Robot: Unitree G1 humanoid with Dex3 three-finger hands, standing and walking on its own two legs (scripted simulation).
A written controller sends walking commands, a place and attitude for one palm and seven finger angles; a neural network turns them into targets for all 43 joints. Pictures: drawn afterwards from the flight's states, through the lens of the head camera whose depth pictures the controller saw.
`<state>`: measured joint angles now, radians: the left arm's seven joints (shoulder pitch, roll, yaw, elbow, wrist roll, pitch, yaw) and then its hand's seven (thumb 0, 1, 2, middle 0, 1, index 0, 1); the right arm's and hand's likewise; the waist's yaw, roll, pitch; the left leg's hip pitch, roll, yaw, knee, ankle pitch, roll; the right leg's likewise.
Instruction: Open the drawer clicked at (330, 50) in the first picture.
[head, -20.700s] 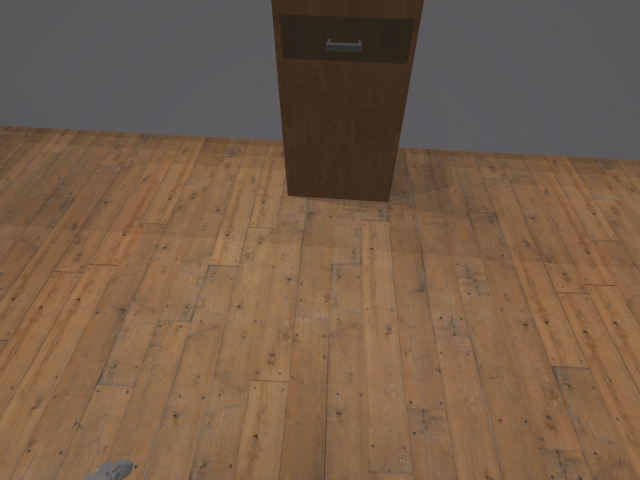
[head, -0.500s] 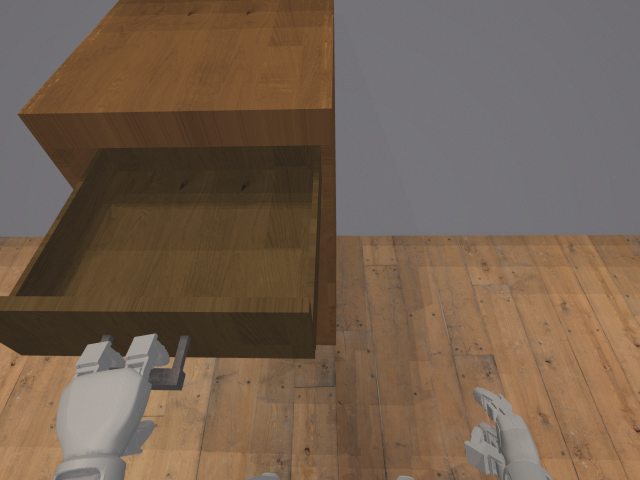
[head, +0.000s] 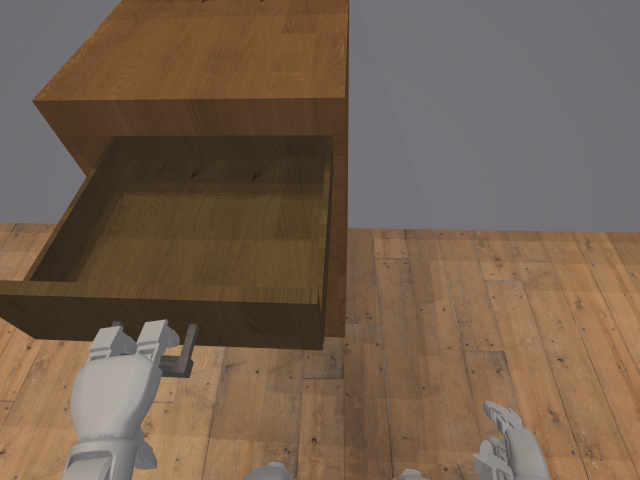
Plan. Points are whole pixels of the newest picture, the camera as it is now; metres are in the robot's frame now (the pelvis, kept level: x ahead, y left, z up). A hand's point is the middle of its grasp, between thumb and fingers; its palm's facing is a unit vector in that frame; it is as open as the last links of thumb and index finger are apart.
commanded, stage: lift the hand off the handle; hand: left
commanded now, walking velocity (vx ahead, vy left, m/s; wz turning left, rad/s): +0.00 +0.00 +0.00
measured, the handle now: (148, 348) +0.26 +0.26 +0.01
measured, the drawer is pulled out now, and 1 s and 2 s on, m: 0.30 0.30 0.30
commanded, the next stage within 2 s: draw the hand back to the body in 1.32 s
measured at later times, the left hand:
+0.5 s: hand (115, 371) +0.22 +0.26 +0.05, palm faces +0.04 -0.07 -1.00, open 13.5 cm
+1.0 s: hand (87, 338) +0.23 +0.25 +0.12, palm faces +0.07 -0.08 -0.99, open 13.8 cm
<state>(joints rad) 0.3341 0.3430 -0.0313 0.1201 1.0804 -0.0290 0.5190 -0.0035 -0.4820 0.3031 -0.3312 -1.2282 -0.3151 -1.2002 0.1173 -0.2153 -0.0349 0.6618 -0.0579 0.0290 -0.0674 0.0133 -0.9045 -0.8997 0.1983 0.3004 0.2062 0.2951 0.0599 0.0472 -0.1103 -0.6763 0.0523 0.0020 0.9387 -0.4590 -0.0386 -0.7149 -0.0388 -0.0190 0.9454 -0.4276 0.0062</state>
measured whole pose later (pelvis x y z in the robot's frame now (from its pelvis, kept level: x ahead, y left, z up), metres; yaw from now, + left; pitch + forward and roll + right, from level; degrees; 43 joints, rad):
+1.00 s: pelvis +0.03 +0.01 +0.04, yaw +0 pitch +2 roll +0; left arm 0.41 0.44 0.00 -0.30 0.94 0.06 0.19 0.00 -0.49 0.30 -0.32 -1.20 -0.32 -1.20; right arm 0.09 -0.23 0.01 0.62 -0.04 0.06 -0.04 0.01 -0.90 -0.90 0.20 0.30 0.21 0.30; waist 0.11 0.09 -0.03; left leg -0.27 0.04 0.01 0.58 -0.34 -0.03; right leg -0.31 -0.05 -0.03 0.59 -0.32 0.02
